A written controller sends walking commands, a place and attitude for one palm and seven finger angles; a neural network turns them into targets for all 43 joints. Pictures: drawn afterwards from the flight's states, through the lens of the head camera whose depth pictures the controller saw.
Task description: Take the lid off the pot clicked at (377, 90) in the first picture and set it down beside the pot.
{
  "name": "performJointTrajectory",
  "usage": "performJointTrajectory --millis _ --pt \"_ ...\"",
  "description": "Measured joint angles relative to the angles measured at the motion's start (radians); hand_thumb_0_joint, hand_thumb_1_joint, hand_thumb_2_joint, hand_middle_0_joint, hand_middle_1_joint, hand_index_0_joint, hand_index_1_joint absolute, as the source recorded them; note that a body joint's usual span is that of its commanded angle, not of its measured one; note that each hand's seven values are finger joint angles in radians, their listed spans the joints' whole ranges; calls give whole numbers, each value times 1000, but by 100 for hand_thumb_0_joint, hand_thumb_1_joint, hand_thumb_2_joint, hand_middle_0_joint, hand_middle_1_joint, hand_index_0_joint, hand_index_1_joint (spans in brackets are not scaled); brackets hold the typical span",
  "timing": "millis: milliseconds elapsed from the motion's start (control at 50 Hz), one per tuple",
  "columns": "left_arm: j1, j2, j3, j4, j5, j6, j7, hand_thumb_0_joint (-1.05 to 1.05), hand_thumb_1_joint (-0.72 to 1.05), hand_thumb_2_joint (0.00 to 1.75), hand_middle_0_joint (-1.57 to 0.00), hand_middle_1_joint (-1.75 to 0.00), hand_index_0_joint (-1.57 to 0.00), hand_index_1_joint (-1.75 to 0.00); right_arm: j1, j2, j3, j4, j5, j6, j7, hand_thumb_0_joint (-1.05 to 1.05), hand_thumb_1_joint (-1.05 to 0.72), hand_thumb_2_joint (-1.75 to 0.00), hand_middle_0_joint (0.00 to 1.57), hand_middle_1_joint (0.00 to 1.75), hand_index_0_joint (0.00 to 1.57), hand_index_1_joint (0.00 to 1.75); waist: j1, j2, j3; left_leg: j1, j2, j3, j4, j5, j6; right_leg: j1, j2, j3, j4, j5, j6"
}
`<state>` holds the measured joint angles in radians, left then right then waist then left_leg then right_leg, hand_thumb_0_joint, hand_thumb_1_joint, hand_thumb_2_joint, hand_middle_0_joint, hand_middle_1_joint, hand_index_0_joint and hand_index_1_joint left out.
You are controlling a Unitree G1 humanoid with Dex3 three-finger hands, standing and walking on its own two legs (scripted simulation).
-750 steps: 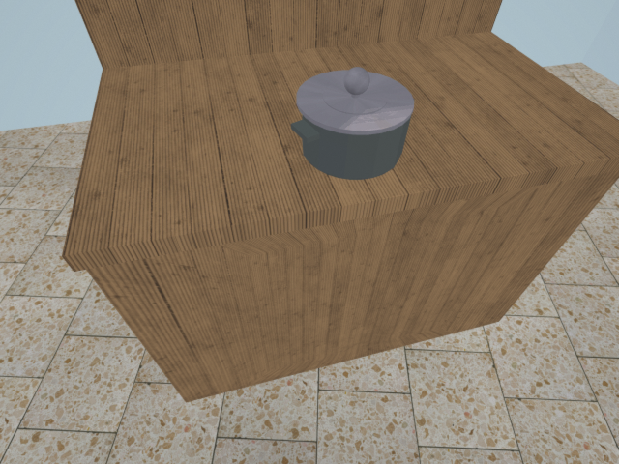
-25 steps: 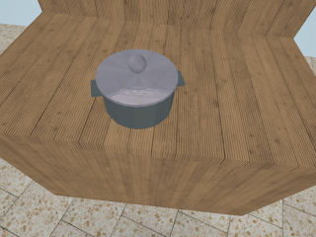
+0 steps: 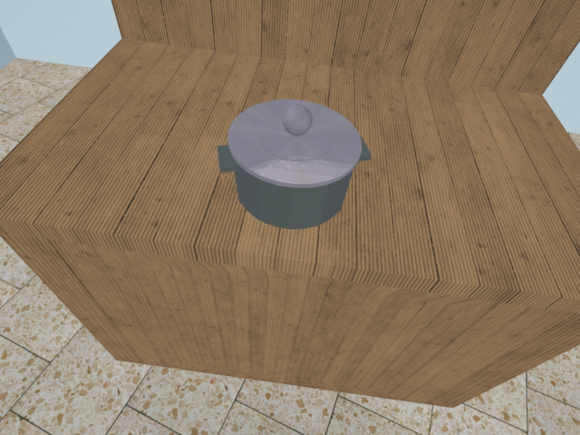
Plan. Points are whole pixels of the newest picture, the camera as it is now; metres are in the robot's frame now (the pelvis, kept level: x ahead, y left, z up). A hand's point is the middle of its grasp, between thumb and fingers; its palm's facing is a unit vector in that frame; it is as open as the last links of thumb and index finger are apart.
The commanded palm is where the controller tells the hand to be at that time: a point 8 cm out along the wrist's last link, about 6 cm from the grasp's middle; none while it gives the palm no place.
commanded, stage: come to a stop and stand still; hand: left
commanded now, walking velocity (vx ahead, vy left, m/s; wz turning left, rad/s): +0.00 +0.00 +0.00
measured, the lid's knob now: (297, 120) +0.52 +0.04 +0.16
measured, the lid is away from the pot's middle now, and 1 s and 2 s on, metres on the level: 0.00 0.00 0.00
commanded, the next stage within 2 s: look again from close up in 0.16 s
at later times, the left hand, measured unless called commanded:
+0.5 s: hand out of the picture +0.01 +0.17 -0.18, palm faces +0.02 -0.97 -0.23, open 7.4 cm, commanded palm none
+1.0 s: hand out of the picture +0.05 +0.15 -0.18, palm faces +0.02 -0.98 -0.19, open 7.4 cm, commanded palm none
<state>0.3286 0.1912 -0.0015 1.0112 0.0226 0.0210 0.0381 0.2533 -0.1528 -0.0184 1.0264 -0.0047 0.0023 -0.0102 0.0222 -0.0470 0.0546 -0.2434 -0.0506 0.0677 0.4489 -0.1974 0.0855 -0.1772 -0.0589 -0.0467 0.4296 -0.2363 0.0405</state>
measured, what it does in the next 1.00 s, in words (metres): stands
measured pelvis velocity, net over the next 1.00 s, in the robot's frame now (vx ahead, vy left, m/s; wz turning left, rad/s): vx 0.04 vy -0.02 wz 0.00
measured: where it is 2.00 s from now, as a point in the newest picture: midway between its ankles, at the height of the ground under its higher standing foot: outside the picture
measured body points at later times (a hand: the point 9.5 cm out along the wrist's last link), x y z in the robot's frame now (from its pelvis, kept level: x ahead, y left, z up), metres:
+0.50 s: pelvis +0.02 +0.00 -0.01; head +0.03 -0.01 +0.44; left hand +0.01 +0.23 -0.16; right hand +0.04 -0.23 -0.17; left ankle +0.03 +0.06 -0.74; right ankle +0.00 -0.15 -0.74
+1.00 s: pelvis +0.04 -0.02 +0.00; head +0.06 -0.01 +0.44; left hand +0.05 +0.20 -0.17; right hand +0.08 -0.26 -0.15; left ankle +0.03 +0.06 -0.74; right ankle +0.00 -0.15 -0.74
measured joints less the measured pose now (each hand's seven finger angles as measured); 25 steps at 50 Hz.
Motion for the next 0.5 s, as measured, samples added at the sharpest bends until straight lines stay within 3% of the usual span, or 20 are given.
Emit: performJointTrajectory --millis 260,380,500 --pt "54 -34 -13 70 -5 -11 5 0 91 90 -20 -30 -20 -30 53 26 9 56 4 -6 -7 1 -93 -90 20 30 20 30 -4 14 0 12 -3 4 -15 -2 2 11 -2 4 -16 0 7" --pt "42 -49 -21 64 -2 -18 5 0 91 90 -20 -30 -20 -30 61 -4 13 10 -8 13 2 2 -93 -90 20 30 20 30 -23 62 -29 -46 0 -5 85 -60 4 -39 -2 -6 77 -61 -26" --pt "23 -41 -12 38 -4 -36 13 0 91 90 -20 -30 -20 -30 35 -34 10 1 -8 4 -2 2 -94 -90 20 30 20 30 -21 80 -59 -38 -2 1 105 -86 0 -36 -7 2 103 -87 -2"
